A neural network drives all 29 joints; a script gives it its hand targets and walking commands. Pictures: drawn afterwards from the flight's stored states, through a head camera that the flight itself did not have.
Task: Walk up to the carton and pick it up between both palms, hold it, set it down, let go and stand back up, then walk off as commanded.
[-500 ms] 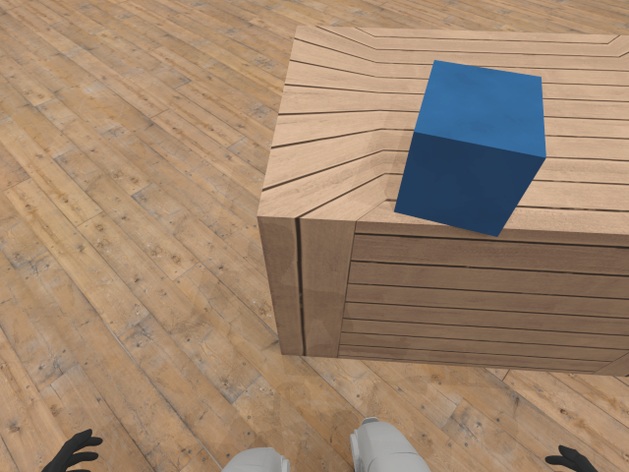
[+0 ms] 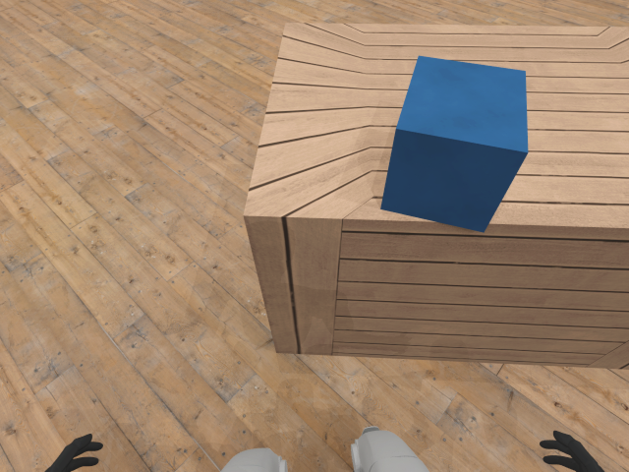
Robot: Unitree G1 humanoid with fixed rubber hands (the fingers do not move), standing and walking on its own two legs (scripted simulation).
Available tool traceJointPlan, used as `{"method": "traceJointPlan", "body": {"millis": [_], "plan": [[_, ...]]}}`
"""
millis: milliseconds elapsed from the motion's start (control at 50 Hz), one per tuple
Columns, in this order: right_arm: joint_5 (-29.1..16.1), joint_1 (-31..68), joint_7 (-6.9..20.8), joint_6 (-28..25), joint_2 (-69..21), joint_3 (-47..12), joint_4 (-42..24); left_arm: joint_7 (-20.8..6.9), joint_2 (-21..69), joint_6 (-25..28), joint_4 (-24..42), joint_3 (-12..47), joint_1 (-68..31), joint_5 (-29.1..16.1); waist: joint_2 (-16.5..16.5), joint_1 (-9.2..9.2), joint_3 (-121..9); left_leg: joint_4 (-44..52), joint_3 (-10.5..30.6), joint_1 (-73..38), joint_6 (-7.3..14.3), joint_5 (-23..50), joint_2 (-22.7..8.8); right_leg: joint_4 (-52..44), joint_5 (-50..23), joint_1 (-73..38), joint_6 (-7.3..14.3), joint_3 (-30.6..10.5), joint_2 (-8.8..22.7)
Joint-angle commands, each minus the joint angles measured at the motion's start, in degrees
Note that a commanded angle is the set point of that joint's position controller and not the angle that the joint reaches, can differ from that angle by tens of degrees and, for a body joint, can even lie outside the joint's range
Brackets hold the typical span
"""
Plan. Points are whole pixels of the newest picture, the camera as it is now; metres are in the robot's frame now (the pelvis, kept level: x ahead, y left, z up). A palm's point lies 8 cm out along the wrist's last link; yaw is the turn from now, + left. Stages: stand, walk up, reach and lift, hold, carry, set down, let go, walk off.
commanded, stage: walk up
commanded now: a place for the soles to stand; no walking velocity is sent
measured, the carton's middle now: (450, 142) +0.63 -0.23 +0.04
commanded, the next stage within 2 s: none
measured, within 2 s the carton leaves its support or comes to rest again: neither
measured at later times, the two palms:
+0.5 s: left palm out of the picture +0.09 +0.34 -0.07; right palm out of the picture +0.10 -0.31 -0.08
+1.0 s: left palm out of the picture +0.07 +0.35 -0.08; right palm out of the picture +0.08 -0.32 -0.07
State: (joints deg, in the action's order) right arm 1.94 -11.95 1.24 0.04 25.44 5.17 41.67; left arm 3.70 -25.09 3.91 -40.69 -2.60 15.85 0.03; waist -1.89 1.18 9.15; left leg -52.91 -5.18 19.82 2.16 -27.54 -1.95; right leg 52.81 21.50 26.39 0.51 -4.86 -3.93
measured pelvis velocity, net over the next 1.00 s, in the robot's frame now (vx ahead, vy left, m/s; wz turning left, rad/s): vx -0.02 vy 0.02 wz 0.00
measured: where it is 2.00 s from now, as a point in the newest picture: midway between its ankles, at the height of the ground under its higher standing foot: outside the picture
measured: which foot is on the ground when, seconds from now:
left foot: down 0.00-1.00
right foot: down 0.00-0.44, up 0.46-0.70, down 0.72-0.98, up 1.00-1.00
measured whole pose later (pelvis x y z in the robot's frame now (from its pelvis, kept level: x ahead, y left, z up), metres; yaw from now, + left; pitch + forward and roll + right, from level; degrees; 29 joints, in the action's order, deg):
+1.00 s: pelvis -0.02 +0.02 +0.00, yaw +0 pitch -6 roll -2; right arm 1.9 -12.0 1.9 1.3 26.3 6.7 41.7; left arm 4.7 -25.1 4.4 -40.7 -2.7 17.1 0.0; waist -2.4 1.2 9.5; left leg -54.5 -4.9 20.0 3.4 -29.2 -1.4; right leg 51.6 21.7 25.9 0.4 -5.1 -3.6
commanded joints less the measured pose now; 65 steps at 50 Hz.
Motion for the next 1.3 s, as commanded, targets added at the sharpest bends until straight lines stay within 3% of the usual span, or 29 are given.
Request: {"method": "traceJointPlan", "body": {"millis": [0,80,120,140,160,180,200,260,340,380,400,420,460,540,600,640,680,700,720,760,840,900,920,940,960,1000,1100,1220,1280], "plan": [[-0.08,3.20,-0.75,-1.71,14.56,3.97,-3.30,0.11,-14.21,0.59,-0.08,-3.42,1.29,0.88,-2.42,1.17,-1.73,31.47,26.58,-3.90,8.01,2.65,-20.03,10.20,9.33,12.51,1.05,1.06,2.56],[-0.36,0.65,-0.45,-1.35,13.41,3.29,-3.83,-0.28,-11.59,1.86,-0.66,-3.08,4.70,-0.14,-5.08,-0.37,-8.30,16.90,13.45,-5.70,10.33,29.28,-13.70,-5.09,5.22,0.40,1.94,6.11,3.16],[-1.51,3.68,-0.15,-0.29,11.18,2.78,-5.29,0.23,-12.25,2.80,-2.75,-4.08,9.91,0.11,-1.60,-3.66,-11.75,3.99,5.19,1.25,4.73,27.78,-7.63,-12.44,-14.15,-12.33,4.10,3.10,1.10],[-1.35,4.62,0.08,-0.40,10.78,2.53,-6.03,1.05,-16.27,2.69,-3.18,-5.48,14.72,0.38,2.91,-4.99,-15.10,-6.73,2.59,6.66,1.30,24.19,-4.14,-15.83,-17.50,-19.82,7.58,-9.95,6.75],[-1.32,4.25,-0.03,0.31,7.53,2.13,-7.58,1.51,-20.01,2.75,-2.73,-6.30,14.25,0.98,10.97,-4.60,-14.52,-13.35,4.75,16.68,-0.97,-1.22,0.47,-21.94,-21.07,-23.22,12.55,-33.57,18.46],[-0.34,4.85,-0.42,1.28,10.15,2.74,-6.48,1.79,-19.90,2.41,-1.48,-5.74,12.19,1.01,3.75,-4.00,-13.74,-12.87,9.56,16.23,-0.67,-13.59,-0.22,-24.27,-15.07,-19.90,18.22,-42.33,22.64],[-0.06,5.02,-0.48,1.57,11.81,2.66,-5.49,1.97,-21.52,2.35,-1.24,-5.82,9.27,1.27,5.39,-3.51,-10.12,-12.94,10.63,16.19,-0.42,-14.48,-0.36,-25.14,-9.21,-14.66,18.65,-43.77,22.02],[-0.29,1.87,0.24,1.72,11.44,3.76,-3.66,1.91,-19.67,2.04,0.37,-5.46,2.45,1.84,7.26,-0.23,-2.83,-9.62,10.62,10.50,0.64,-8.27,-1.74,-26.95,2.25,-2.22,14.44,-37.90,17.74],[-0.20,-3.08,0.65,0.34,10.89,4.28,-0.23,1.54,-17.47,1.46,1.26,-4.35,-0.05,1.77,8.04,3.54,-5.45,10.75,7.31,-5.11,0.85,0.81,-0.31,-19.60,-5.81,4.77,12.23,-26.84,14.06],[0.76,-7.23,-0.23,-0.98,14.47,5.56,0.32,1.50,-10.13,1.45,2.58,-2.09,-3.47,0.59,-4.82,6.26,-7.58,30.32,26.41,-13.50,2.40,-0.62,-13.20,3.43,-7.34,13.98,4.60,-7.14,2.37],[0.35,-4.68,-0.60,-1.31,16.87,5.57,-1.00,1.69,-9.41,1.13,2.29,-2.11,-1.24,0.74,-6.28,4.62,-7.26,32.99,33.00,-16.67,2.62,7.13,-19.42,7.18,10.34,20.79,1.37,-0.92,-3.47],[-0.24,-4.09,-0.61,-1.20,17.83,5.48,-0.71,1.94,-12.40,0.58,1.20,-3.10,-1.89,1.08,-2.27,5.22,-5.82,34.10,35.09,-13.51,2.51,6.03,-21.96,11.15,10.96,20.48,1.48,-1.83,0.33],[-0.21,0.47,-0.86,-1.73,14.64,4.58,-2.66,1.38,-13.09,0.81,-0.49,-3.31,1.71,0.20,-1.68,1.65,-3.61,31.50,30.20,-11.82,4.55,14.38,-20.41,12.36,8.59,15.52,1.15,-0.92,1.27],[0.61,-2.15,-0.85,-0.88,12.99,3.91,-4.15,1.39,-12.17,1.19,-0.02,-3.06,3.73,-0.24,-7.86,1.71,-8.01,19.61,16.05,-14.36,6.69,41.11,-14.09,6.74,9.95,10.13,1.73,5.32,2.82],[0.40,-4.38,-0.71,-0.38,13.76,4.38,-4.08,1.15,-11.40,1.36,0.92,-2.77,2.56,-0.70,-10.90,2.80,-8.64,17.81,15.67,-11.91,8.42,37.42,-13.72,0.45,8.53,6.57,1.80,6.82,3.57],[-0.41,1.14,-0.22,0.20,13.11,3.69,-6.13,1.14,-10.62,1.95,-1.81,-3.07,8.16,0.26,-8.16,-0.64,-9.88,13.60,10.70,-4.92,8.31,28.87,-11.99,-10.71,-4.88,-6.39,2.35,9.85,2.94],[-1.59,4.55,0.11,0.45,8.97,2.20,-6.94,1.81,-14.06,2.63,-4.80,-5.03,16.59,1.22,1.73,-6.41,-12.39,-2.38,7.35,8.33,3.51,25.60,-7.78,-18.56,-7.86,-21.40,5.42,-2.66,4.22],[-1.81,4.71,0.09,0.46,7.04,2.09,-8.12,2.21,-18.71,2.72,-3.96,-6.30,17.21,1.95,12.70,-7.31,-13.22,-15.22,3.70,17.61,-0.24,10.38,-1.09,-22.86,-9.18,-24.38,10.60,-24.88,14.85],[-1.39,4.91,-0.51,1.66,8.21,2.31,-7.80,2.26,-20.33,2.33,-1.70,-5.47,11.43,1.97,10.96,-4.75,-13.79,-15.23,8.87,16.18,-0.49,-11.94,1.16,-28.54,-4.38,-16.61,16.60,-42.00,21.95],[-0.61,4.02,-0.28,1.78,12.86,3.56,-6.05,1.84,-18.71,1.82,-0.08,-4.91,5.24,2.13,4.89,-2.08,-6.59,-15.40,10.05,12.41,-0.58,-12.79,-0.31,-29.80,8.26,-5.14,18.27,-40.88,20.80],[-0.62,-2.00,0.68,2.04,12.36,4.27,-2.17,1.10,-18.21,1.46,0.59,-4.69,1.08,2.40,13.58,0.81,-2.79,-4.85,7.22,3.05,0.40,-9.64,-0.19,-29.81,15.10,4.98,13.60,-32.84,13.85],[-0.31,-8.60,1.14,0.82,11.44,4.71,0.70,1.12,-16.04,0.46,2.66,-4.27,-2.44,1.98,9.57,4.19,-8.05,11.28,6.17,-10.70,2.15,-1.66,0.03,-24.30,15.97,10.48,9.00,-22.23,11.88],[0.82,-10.51,1.08,0.15,11.68,5.06,1.97,1.20,-12.75,0.12,1.70,-3.32,-2.49,1.63,0.99,5.87,-8.41,26.35,14.83,-15.14,2.64,-10.43,-3.22,-10.22,11.82,14.25,6.67,-13.83,6.77],[1.56,-10.70,0.33,-0.40,18.16,6.25,0.61,1.38,-7.81,0.47,2.81,-2.12,-1.15,1.06,-13.08,6.52,-7.26,37.49,34.85,-17.43,3.07,-19.70,-15.64,8.16,12.52,24.94,1.77,-2.09,-5.09],[1.38,-2.46,-0.11,-0.44,17.17,5.97,-1.78,2.04,-11.85,0.85,0.57,-3.13,0.43,1.50,-2.90,4.20,-3.74,38.38,38.12,-13.69,3.38,-12.33,-21.80,12.53,9.99,25.81,0.66,-1.94,-1.59],[0.88,0.34,-0.24,-0.94,16.22,4.87,-2.86,1.86,-14.17,0.32,-0.57,-3.39,0.93,0.59,-1.98,2.92,-1.71,37.85,32.45,-7.34,1.27,-10.60,-19.47,12.91,6.56,20.36,0.96,-3.07,1.87],[0.24,-7.00,-1.36,-1.80,12.13,3.92,-4.15,1.16,-10.63,0.00,-0.81,-3.01,4.20,-0.11,-6.64,2.52,-6.82,24.20,16.88,-17.58,-3.12,41.18,-12.35,11.02,3.40,15.65,1.36,0.91,2.41],[0.44,-9.17,-1.69,-0.82,12.14,4.27,-4.23,1.43,-9.55,0.23,0.23,-2.26,3.18,-0.16,-7.24,3.81,-8.56,19.65,16.05,-18.89,5.09,41.80,-14.71,2.11,5.76,12.11,1.24,6.41,3.24],[-0.41,0.30,-0.72,0.16,11.83,3.80,-6.79,1.20,-10.39,1.17,-2.24,-2.83,8.53,0.53,-7.34,-1.43,-11.13,12.87,9.70,-0.87,6.82,22.95,-11.84,-11.63,-7.69,-9.23,2.88,8.90,3.25]]}}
